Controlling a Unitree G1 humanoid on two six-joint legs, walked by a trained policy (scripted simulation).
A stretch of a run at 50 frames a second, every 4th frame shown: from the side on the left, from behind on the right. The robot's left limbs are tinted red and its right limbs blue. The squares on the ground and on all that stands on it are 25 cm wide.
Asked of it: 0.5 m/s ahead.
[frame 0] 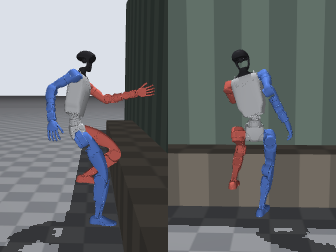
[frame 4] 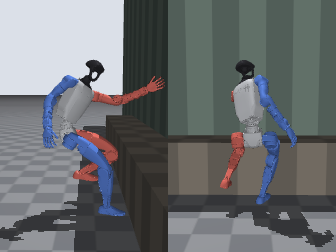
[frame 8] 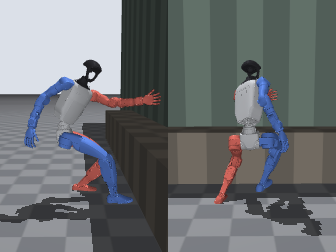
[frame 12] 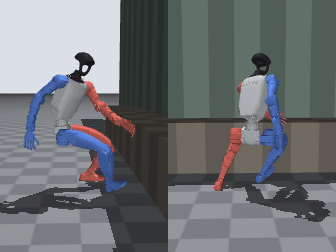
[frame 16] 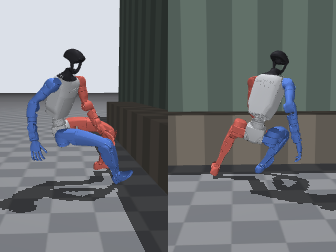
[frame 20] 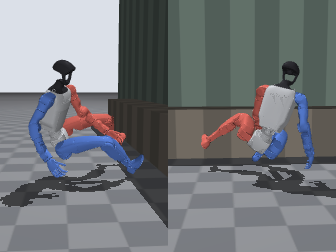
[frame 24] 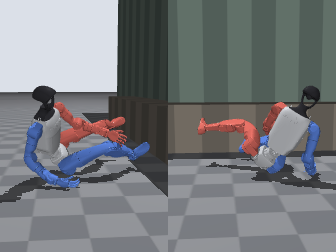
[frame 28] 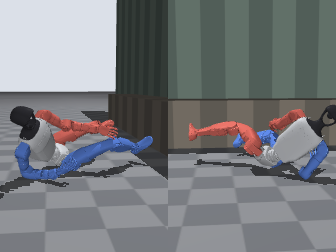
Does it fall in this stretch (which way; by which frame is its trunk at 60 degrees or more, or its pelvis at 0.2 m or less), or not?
yes: goes over to its right; its pelvis at 0.2 m or less by frame 24
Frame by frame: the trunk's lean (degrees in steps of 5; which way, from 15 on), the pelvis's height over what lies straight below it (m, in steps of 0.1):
0: 20 forward and to its left, 0.8
4: 30 forward, 0.6
8: 30 forward, 0.6
12: 25 forward, 0.5
16: 25 forward and to its right, 0.5
20: 25 forward and to its right, 0.3
24: 30 to its right, 0.2
28: 50 to its right, 0.1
